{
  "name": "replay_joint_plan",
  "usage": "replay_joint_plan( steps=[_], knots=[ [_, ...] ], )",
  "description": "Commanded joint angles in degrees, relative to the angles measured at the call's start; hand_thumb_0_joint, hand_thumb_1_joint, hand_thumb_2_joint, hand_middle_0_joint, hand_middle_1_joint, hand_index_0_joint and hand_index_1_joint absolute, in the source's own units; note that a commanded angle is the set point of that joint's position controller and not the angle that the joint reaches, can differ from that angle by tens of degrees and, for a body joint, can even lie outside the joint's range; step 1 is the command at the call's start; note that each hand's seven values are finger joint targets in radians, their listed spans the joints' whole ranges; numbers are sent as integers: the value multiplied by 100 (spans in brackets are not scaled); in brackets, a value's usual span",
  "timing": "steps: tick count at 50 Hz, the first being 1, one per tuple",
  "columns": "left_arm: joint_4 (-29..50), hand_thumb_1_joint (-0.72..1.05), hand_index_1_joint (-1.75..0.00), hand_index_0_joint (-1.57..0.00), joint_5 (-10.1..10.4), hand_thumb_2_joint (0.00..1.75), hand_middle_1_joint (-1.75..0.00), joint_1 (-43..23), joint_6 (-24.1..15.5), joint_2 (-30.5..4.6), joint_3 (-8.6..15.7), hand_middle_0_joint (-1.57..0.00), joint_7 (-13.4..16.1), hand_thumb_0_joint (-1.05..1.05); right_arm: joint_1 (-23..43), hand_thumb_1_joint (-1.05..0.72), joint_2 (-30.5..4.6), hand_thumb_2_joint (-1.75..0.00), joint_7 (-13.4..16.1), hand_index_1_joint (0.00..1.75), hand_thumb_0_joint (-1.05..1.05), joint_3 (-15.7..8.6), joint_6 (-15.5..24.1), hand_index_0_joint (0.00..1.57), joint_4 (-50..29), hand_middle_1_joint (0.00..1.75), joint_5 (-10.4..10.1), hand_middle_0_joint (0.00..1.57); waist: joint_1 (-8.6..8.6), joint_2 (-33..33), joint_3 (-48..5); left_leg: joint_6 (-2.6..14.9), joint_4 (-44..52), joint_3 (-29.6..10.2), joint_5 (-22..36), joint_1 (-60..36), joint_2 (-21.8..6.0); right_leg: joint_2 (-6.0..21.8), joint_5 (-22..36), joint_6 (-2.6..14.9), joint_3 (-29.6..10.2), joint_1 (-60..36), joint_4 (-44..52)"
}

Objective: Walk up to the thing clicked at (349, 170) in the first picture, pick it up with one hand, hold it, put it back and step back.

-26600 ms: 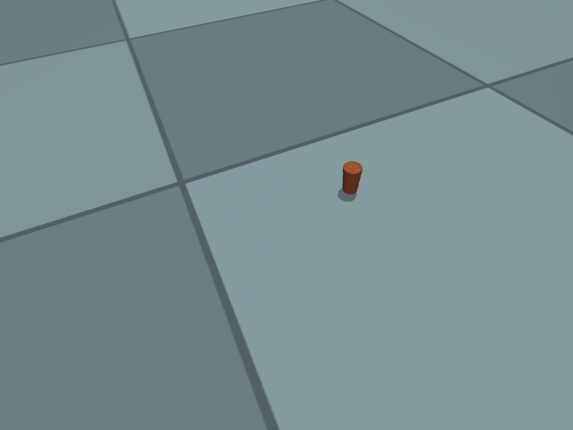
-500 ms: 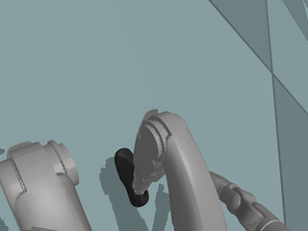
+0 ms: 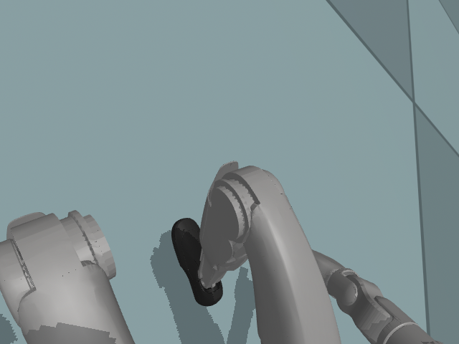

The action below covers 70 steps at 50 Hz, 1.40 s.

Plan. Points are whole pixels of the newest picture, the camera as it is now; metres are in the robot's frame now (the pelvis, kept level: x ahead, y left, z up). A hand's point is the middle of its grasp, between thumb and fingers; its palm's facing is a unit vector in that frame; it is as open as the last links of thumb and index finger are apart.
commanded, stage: close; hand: left
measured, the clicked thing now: out of the picture +0.46 +0.30 -0.21
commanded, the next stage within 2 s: settle in 0.16 s
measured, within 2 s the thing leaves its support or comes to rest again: leaves its support in 0.60 s
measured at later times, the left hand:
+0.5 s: hand out of the picture +0.44 +0.30 -0.18, palm faces +0.45 -0.89 +0.00, open 11.8 cm
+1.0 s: hand out of the picture +0.42 +0.33 -0.07, palm faces +0.43 -0.90 -0.02, open 12.0 cm
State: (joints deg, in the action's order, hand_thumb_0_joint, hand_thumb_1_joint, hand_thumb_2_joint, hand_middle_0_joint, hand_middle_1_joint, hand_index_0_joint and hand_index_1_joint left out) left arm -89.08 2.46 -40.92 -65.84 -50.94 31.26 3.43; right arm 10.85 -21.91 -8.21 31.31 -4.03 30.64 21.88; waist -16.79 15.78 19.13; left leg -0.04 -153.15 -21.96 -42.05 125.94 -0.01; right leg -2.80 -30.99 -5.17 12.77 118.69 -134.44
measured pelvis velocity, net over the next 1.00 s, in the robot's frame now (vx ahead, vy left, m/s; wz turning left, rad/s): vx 0.01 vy -0.01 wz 0.07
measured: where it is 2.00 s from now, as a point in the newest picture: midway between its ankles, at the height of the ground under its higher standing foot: (149, 315)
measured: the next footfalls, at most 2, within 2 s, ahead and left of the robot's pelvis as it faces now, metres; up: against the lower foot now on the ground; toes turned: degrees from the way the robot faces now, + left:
none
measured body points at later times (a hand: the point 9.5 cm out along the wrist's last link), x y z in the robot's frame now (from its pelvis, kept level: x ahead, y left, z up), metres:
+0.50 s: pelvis +0.00 +0.00 +0.00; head +0.24 +0.20 +0.32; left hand +0.41 +0.35 -0.18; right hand +0.17 -0.25 -0.03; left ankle +0.08 +0.12 -0.25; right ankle +0.16 -0.13 -0.25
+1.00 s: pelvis +0.01 -0.01 +0.02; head +0.20 +0.16 +0.39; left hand +0.39 +0.37 -0.07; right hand +0.19 -0.25 -0.04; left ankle +0.08 +0.12 -0.25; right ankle +0.16 -0.13 -0.25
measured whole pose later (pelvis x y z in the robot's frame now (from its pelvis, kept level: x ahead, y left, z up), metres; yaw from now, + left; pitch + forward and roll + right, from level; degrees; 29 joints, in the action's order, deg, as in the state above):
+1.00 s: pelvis +0.01 -0.01 +0.02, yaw +4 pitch +20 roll -15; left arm -62.6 4.4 -35.5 -48.4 -37.1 25.8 -1.4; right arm 2.2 -20.0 -9.0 17.1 -4.0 34.1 13.9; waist -11.3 6.9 6.7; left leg 0.2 -146.4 -15.5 -40.3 128.1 0.5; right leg 0.4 -32.9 -3.6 8.7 121.5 -132.7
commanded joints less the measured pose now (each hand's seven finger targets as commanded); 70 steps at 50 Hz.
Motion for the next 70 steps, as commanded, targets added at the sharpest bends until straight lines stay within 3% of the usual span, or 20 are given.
replay_joint_plan(
  steps=[1,3,9,14,16,22,28,31,34,39,43,47,51,53,57,59,60,63,67,70],
  knots=[
    [757,21,-60,-55,16,67,-57,-1052,-342,-1054,79,-58,72,0,-239,-88,-2148,-90,121,30,0,-708,-79,20,-35,30,-10,20,-629,-3210,-3207,-175,2186,416,885,-2121,-413,-177,707,464,767,-1685,653],
    [825,22,-68,-62,-14,73,-65,-1016,-358,-1119,95,-66,55,0,-197,-88,-2131,-90,124,30,0,-712,-72,20,-37,30,-2,20,-578,-3274,-3241,-182,2187,429,863,-2180,-424,-177,686,473,744,-1646,649],
    [832,30,-90,-83,-59,91,-87,-1108,-365,-809,-118,-86,20,0,-229,-89,-2139,-90,87,30,0,-759,-61,20,22,30,20,20,-695,-3340,-3118,-205,2238,388,759,-2207,-410,-153,624,474,778,-1529,629],
    [800,24,-109,-93,-19,104,-104,-1195,-363,-729,-198,-96,-6,0,-267,-90,-2152,-91,64,30,0,-761,-49,20,71,30,12,20,-767,-3255,-3213,-201,2183,382,873,-2247,-397,-153,718,463,779,-1572,643],
    [880,22,-113,-97,26,109,-109,-1224,-385,-713,-234,-100,-27,0,-244,-91,-2144,-91,60,30,0,-755,-36,20,60,30,-8,20,-733,-3216,-3224,-184,2164,394,863,-2175,-377,-152,726,461,767,-1611,652],
    [1372,18,-124,-106,34,117,-120,-1250,-381,-1005,-32,-109,-45,0,-348,-90,-2119,-91,63,30,0,-787,-49,20,105,30,-22,20,-544,-3549,-3508,-216,2196,459,1103,-2370,-376,-137,866,497,716,-1731,605],
    [2303,12,-134,-113,-29,124,-130,-1477,-217,-1071,143,-115,36,0,-472,-90,-2094,-91,21,30,0,-992,-91,20,81,30,-52,20,-405,-4108,-3921,-316,2386,486,1347,-2861,-388,-72,942,537,652,-1612,541],
    [2794,11,-138,-116,-62,127,-133,-1465,-49,-899,35,-118,19,0,-564,-91,-2030,-91,18,30,0,-1161,-86,20,95,30,-98,20,-357,-4238,-4211,-318,2419,601,1387,-2977,-356,-54,972,553,553,-1659,609],
    [3141,5,-139,-117,-39,126,-135,-1464,189,-741,-72,-119,-25,0,-722,-91,-1973,-91,29,30,0,-1312,-85,20,134,30,-186,20,-303,-4212,-4405,-285,2439,723,1385,-2892,-322,-48,1001,568,462,-1679,693],
    [3270,0,-138,-118,74,124,-134,-1098,659,-33,-449,-119,-197,0,-923,-90,-1830,-91,22,30,0,-1594,-49,20,184,30,-425,20,-149,-3805,-4397,-204,2541,872,1066,-2488,-241,-19,809,591,365,-1495,829],
    [3546,0,-137,-118,207,122,-134,-956,974,291,-542,-119,-379,0,-1101,-90,-1754,-90,21,30,0,-1829,-25,20,176,30,-629,20,37,-3600,-4419,-142,2750,921,705,-2243,-182,39,544,604,308,-1288,899],
    [3902,-2,-138,-121,330,121,-136,-1193,1240,303,-447,-121,-482,0,-1238,-90,-1597,-90,40,30,0,-2031,9,20,168,30,-838,20,195,-3383,-4485,-43,2886,1025,105,-1841,-123,61,42,614,174,-1161,1011],
    [4064,3,-139,-122,373,122,-137,-1090,1478,361,-327,-121,-573,0,-1413,-89,-1469,-90,82,30,0,-2178,4,20,149,30,-1002,20,374,-3368,-4771,-40,3068,1097,162,-1994,-89,117,24,654,46,-1064,1041],
    [4563,5,-140,-123,340,123,-138,-1455,1533,384,-397,-123,-608,0,-1586,-89,-1447,-90,115,30,0,-2327,-9,20,204,30,-1037,20,391,-3569,-5108,-58,3106,1169,341,-2266,-89,133,159,676,-31,-1097,1041],
    [4624,3,-138,-122,352,121,-136,-1090,1746,459,-355,-122,-715,0,-1682,-89,-1312,-90,169,30,0,-2441,-37,20,149,30,-1165,20,585,-3625,-5463,-67,3247,1276,521,-2470,-55,197,200,709,-175,-1093,1074],
    [5084,2,-138,-121,384,121,-136,-1458,1816,470,-406,-121,-749,0,-1815,-89,-1279,-90,202,30,0,-2528,-53,20,198,30,-1217,20,582,-3872,-5682,-87,3326,1307,722,-2686,-42,228,336,737,-223,-1008,1069],
    [4887,2,-138,-120,407,120,-136,-1231,1909,653,-485,-120,-782,0,-1858,-89,-1229,-90,219,30,0,-2540,-58,20,196,30,-1257,20,545,-3758,-5703,-68,3334,1326,741,-2664,-37,225,348,727,-234,-1103,1133],
    [5065,0,-137,-119,480,119,-134,-1346,2033,556,-344,-119,-817,0,-2025,-90,-1160,-90,267,30,0,-2649,-46,20,319,30,-1344,20,636,-3599,-5952,-29,3252,1471,1033,-2583,-4,231,536,726,-344,-1293,1179],
    [4747,2,-137,-119,573,121,-135,-1434,2124,744,-290,-118,-917,0,-2174,-89,-1076,-90,319,30,0,-2728,-30,20,383,30,-1417,20,534,-3034,-5840,52,3150,1564,1051,-2225,27,248,573,676,-413,-1499,1342],
    [4589,2,-138,-121,552,121,-136,-1197,2204,757,-270,-120,-1018,0,-2119,-89,-1039,-90,346,30,0,-2794,-21,20,300,30,-1475,20,687,-2921,-6015,56,3263,1619,1103,-2309,35,264,519,682,-440,-1556,1402]
  ],
)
